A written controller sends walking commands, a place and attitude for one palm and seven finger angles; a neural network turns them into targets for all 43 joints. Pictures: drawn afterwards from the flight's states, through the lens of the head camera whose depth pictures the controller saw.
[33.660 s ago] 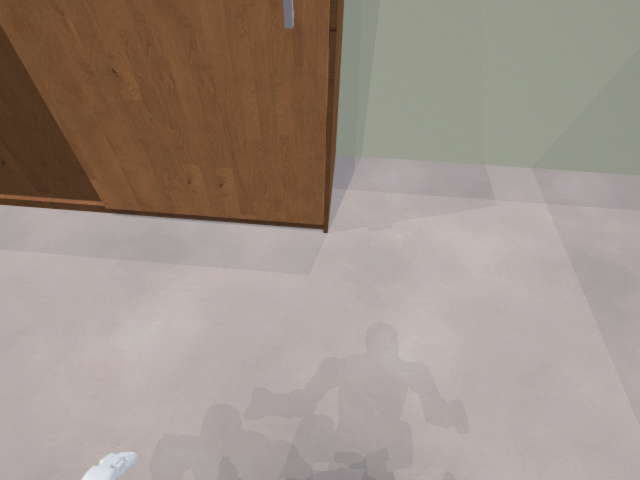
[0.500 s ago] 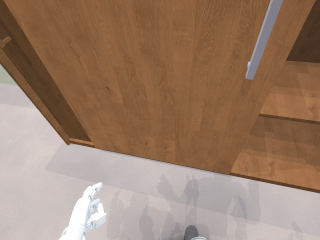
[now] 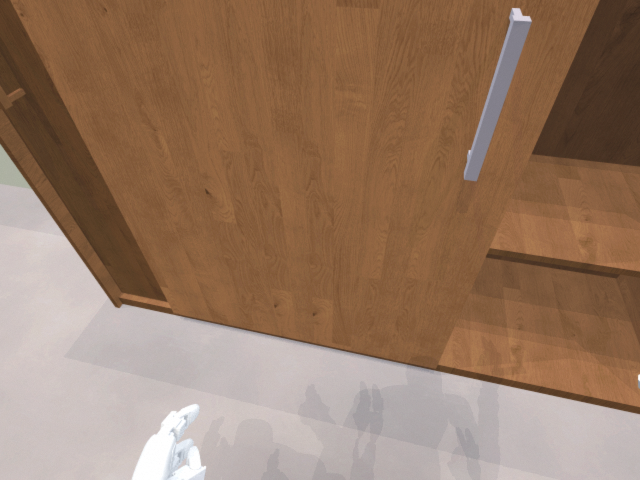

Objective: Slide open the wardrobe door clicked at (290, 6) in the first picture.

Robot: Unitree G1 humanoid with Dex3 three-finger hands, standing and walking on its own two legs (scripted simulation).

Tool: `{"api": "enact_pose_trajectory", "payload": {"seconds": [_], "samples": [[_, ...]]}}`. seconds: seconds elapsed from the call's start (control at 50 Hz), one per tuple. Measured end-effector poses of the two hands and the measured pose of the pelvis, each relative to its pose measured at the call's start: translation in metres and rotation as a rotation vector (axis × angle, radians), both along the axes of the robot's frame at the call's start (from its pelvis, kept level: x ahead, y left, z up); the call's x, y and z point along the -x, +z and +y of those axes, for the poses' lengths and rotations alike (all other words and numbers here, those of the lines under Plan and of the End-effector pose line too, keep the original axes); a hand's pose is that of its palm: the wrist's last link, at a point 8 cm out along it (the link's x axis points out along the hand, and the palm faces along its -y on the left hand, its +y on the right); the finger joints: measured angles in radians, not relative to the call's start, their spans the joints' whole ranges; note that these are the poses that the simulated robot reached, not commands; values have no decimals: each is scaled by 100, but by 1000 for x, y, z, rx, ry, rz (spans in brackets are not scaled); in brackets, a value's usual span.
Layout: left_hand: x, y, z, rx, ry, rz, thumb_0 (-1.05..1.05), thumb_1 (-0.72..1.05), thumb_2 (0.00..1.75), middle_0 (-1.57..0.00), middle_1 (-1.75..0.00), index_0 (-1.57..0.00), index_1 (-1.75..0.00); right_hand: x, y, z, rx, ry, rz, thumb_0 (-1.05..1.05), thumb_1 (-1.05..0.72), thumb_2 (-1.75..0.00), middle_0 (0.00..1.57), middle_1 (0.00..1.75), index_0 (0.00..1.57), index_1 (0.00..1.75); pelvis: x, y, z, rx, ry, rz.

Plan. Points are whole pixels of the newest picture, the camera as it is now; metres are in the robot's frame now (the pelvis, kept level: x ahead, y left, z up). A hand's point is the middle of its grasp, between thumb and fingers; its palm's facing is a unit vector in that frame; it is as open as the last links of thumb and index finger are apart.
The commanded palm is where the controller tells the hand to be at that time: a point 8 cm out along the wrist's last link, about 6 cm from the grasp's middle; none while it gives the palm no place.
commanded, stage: stop stepping back and stand still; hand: right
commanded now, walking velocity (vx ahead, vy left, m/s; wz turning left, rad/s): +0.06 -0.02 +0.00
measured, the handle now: (491, 102) +0.60 -0.23 +0.20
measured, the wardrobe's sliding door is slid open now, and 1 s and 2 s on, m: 0.66 0.66 0.66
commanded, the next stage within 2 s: let the arm hang, fingers relaxed in 0.40 s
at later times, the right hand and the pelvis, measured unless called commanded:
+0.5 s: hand out of the picture +0.21 -0.28 +0.15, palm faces +0.41 +0.79 -0.46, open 7.4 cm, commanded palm none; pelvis +0.02 -0.01 +0.00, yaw -1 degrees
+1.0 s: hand out of the picture -0.04 -0.19 -0.18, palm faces +0.04 +0.98 -0.18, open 7.3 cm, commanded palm none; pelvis -0.01 +0.01 +0.00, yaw -3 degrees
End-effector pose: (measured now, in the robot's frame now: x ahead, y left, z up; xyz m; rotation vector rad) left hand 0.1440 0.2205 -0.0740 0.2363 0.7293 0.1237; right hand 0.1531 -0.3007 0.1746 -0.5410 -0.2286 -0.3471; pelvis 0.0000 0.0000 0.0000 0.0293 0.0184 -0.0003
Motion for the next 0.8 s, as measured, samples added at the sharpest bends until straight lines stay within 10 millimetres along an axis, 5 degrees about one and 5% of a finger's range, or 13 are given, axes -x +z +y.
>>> {"api": "enact_pose_trajectory", "payload": {"seconds": [0.14, 0.3, 0.5, 0.54, 0.62, 0.7, 0.8], "samples": [[-9, -9, 6, -56, 15, 43, 1, 91, 90, -20, -30, -20, -30, -12, -20, -29, -91, -125, -14, 1, -89, -90, 21, 31, 21, 31, -14, -6, -15, 14, -23, -15], [-36, 3, -9, -15, -18, -29, 1, 91, 90, -20, -30, -20, -30, -29, -5, -16, -25, -40, -6, 2, -89, -90, 21, 31, 21, 30, -19, -1, -14, 15, -19, 0], [-47, 9, -8, -5, -22, -56, 1, 91, 90, -20, -30, -20, -30, -19, -7, -16, -28, -61, 43, 1, -89, -90, 21, 31, 21, 31, -17, 1, -10, 11, -16, 3], [-46, 0, -3, 6, -63, -36, 1, 91, 90, -20, -30, -20, -30, -22, -33, -20, -44, -61, 135, 1, -89, -90, 21, 31, 21, 30, -13, -2, -11, 10, -32, 12], [-35, -27, 15, -8, -84, 86, 0, 91, 90, -20, -30, -20, -31, -18, -148, -23, -203, -122, 604, 0, -90, -90, 20, 30, 20, 30, -3, -9, -14, 21, -49, 14], [-4, -38, 34, -38, -43, 200, 0, 91, 90, -20, -30, -20, -30, 34, -252, 9, -364, -152, 1055, 1, -91, -90, 20, 30, 19, 30, 5, -10, -9, 30, -49, 1], [53, -42, 54, -89, 16, 397, 0, 91, 90, -20, -30, -20, -30, 117, -317, 66, -537, -145, 1420, 1, -91, -90, 20, 30, 20, 30, 10, -6, -1, 26, -49, -13]]}}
